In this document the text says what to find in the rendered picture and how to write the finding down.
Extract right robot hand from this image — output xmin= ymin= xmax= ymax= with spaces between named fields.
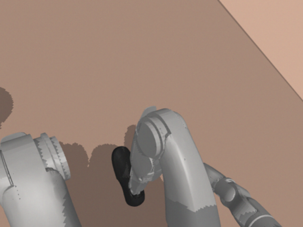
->
xmin=204 ymin=163 xmax=226 ymax=192

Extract right robot arm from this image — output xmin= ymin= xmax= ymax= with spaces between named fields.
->
xmin=214 ymin=177 xmax=282 ymax=227

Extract right robot foot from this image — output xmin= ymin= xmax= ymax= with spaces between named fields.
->
xmin=112 ymin=146 xmax=145 ymax=207

